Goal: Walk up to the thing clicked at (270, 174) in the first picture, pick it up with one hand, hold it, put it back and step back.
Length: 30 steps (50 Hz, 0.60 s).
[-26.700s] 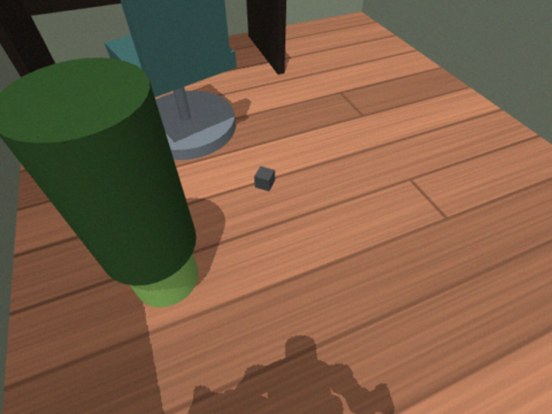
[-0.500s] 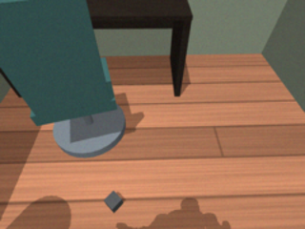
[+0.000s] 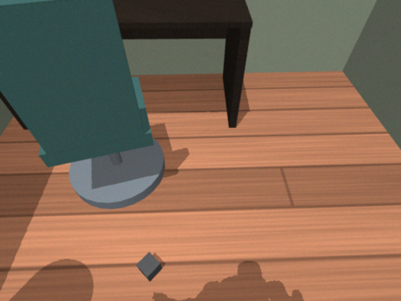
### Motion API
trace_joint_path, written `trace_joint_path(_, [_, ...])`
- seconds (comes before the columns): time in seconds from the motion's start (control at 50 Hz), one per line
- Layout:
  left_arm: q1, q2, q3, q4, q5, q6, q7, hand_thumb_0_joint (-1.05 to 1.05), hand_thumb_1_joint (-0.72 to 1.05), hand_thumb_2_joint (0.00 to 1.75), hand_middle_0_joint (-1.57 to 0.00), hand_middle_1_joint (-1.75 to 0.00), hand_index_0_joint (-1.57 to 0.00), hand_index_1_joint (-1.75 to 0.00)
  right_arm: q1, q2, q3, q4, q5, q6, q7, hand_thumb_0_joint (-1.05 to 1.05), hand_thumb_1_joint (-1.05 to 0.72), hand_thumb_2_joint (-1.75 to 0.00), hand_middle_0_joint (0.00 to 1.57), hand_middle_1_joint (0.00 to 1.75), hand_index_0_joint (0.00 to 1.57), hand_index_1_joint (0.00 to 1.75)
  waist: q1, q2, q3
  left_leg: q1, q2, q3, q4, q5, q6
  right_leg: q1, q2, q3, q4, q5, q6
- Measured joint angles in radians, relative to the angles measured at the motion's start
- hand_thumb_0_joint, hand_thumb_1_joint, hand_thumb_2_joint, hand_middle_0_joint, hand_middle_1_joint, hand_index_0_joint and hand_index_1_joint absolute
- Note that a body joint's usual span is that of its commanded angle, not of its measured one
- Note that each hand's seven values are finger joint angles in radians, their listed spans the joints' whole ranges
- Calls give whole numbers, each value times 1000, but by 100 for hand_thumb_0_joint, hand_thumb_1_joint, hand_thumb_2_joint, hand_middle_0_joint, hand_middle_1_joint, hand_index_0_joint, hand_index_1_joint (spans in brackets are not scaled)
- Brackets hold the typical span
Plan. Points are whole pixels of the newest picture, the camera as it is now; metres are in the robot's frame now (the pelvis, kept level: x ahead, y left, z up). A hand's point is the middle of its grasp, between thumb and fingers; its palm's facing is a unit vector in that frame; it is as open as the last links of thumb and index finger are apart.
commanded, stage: stand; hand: left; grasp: from above
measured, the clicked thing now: (149, 266) +0.40 +0.25 -0.74
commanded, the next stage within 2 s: go down in 0.32 s
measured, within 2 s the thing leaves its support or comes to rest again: neither
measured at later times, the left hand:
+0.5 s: hand out of the picture +0.09 +0.25 -0.16, palm faces +0.02 -0.94 -0.34, open 7.7 cm
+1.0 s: hand out of the picture +0.13 +0.27 -0.21, palm faces -0.09 -0.88 -0.47, open 13.5 cm
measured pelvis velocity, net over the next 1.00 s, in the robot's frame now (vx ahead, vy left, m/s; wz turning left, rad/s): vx -0.01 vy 0.01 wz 0.00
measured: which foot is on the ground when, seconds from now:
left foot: down 0.00-1.00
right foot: down 0.00-1.00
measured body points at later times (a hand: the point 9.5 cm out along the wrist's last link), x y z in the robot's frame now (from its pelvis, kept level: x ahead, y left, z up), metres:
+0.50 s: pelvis -0.01 +0.00 +0.00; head +0.02 +0.00 +0.45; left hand +0.09 +0.30 -0.13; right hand +0.08 -0.30 -0.13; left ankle +0.00 +0.14 -0.75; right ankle -0.01 -0.13 -0.75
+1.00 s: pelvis -0.01 +0.01 -0.06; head +0.07 +0.02 +0.39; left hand +0.13 +0.31 -0.18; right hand +0.13 -0.25 -0.16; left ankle +0.00 +0.14 -0.75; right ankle -0.01 -0.13 -0.75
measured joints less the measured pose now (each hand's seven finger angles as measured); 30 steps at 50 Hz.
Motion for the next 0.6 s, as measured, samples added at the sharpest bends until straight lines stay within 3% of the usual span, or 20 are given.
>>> trace_joint_path(0.44, [5,0,1,-1,0,1,0,1,90,90,-20,-30,-20,-30,1,1,-2,-1,0,2,0,0,-90,-90,20,30,20,30,0,2,2,0,1,1,3,-1,0,1,1,2,0,2,0])
trace_joint_path(0.52, [-48,-27,54,-53,-20,-19,16,1,84,86,-15,-31,-15,-30,58,14,3,-164,48,-25,-30,1,-91,-90,20,30,20,30,-7,5,9,-107,-2,-15,91,-26,5,-96,-3,-11,81,-26,-1])
trace_joint_path(0.6, [-153,-23,116,-47,28,-16,-2,1,66,82,-9,-44,-11,-41,71,62,-9,-257,45,-36,-38,0,-94,-91,20,30,20,30,-12,-7,9,-221,2,-16,178,-50,3,-212,-1,-8,171,-51,-4])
